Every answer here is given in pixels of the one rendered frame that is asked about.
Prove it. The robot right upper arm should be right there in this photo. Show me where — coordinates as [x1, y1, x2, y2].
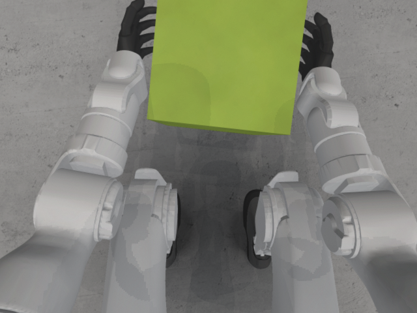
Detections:
[321, 190, 417, 313]

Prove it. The robot left forearm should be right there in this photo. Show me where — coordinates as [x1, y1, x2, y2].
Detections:
[33, 50, 148, 226]

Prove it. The carton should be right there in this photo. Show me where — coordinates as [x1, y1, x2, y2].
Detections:
[147, 0, 308, 135]

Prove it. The left robot hand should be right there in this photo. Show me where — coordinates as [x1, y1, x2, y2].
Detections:
[117, 0, 157, 59]

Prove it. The right robot foot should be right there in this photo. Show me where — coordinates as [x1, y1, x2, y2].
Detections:
[243, 189, 272, 269]

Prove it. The robot left upper arm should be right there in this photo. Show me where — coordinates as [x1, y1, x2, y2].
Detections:
[0, 168, 123, 313]

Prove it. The robot right shin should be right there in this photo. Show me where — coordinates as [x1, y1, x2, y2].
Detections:
[253, 171, 324, 256]

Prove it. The robot right forearm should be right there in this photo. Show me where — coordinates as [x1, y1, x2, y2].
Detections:
[296, 67, 417, 244]

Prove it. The right robot hand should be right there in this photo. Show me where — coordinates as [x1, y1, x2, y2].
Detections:
[298, 12, 334, 81]

